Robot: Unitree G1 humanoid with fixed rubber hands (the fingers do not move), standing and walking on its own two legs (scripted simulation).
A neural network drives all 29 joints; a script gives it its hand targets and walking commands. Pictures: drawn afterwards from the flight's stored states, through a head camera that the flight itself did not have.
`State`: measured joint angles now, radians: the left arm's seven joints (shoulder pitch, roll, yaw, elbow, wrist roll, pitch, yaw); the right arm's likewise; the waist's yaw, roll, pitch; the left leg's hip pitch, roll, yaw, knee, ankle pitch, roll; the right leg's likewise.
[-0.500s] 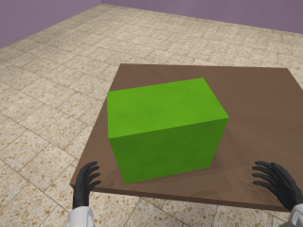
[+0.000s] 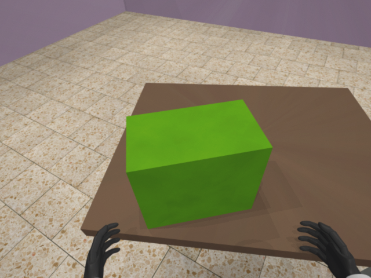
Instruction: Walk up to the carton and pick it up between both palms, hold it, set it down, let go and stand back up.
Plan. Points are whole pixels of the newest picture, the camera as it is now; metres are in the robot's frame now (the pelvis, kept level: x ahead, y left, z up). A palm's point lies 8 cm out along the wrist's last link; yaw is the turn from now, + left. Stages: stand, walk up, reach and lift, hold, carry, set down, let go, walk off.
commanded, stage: set down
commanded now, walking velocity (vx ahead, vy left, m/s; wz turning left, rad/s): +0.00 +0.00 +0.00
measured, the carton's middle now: (193, 166) +0.41 +0.04 +0.00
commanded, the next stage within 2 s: let go in 1.16 s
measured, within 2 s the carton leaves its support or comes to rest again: neither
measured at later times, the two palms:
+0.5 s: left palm (91, 273) +0.16 +0.24 -0.04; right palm (318, 270) +0.20 -0.22 -0.05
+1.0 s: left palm (91, 270) +0.16 +0.25 -0.06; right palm out of the picture +0.17 -0.20 -0.06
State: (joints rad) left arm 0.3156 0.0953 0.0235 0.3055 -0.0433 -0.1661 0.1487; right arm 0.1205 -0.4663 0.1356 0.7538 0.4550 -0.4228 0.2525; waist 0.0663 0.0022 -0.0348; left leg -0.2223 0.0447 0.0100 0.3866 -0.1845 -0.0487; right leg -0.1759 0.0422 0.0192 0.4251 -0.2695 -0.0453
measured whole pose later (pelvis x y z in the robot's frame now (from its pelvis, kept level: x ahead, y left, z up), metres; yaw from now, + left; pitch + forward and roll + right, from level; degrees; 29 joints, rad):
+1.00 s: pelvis -0.01 +0.03 +0.00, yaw -2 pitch -2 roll +0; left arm 0.18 0.15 0.01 0.45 -0.01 0.12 0.07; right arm 0.12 -0.24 -0.01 0.68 0.07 -0.16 0.08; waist 0.04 0.00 0.04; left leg -0.13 0.03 0.05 0.33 -0.16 -0.01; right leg -0.08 0.02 0.05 0.33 -0.21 -0.01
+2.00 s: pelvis +0.00 +0.03 +0.00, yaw -1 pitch +0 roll -1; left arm 0.24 0.22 0.04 0.77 0.04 -0.01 -0.02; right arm 0.28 -0.22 -0.05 0.79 -0.04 0.01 0.01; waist 0.00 0.00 0.02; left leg -0.24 0.05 0.04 0.50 -0.25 -0.01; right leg -0.17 0.03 0.02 0.45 -0.28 -0.01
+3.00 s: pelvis -0.02 +0.04 +0.00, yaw -1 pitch -1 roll -1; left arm 0.32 0.16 -0.03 1.15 0.01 -0.01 0.02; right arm 0.37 -0.14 0.00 1.11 -0.01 0.00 -0.03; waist -0.01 -0.01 0.01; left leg -0.23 0.02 0.04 0.45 -0.20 0.01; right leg -0.16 0.01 0.03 0.42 -0.24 0.01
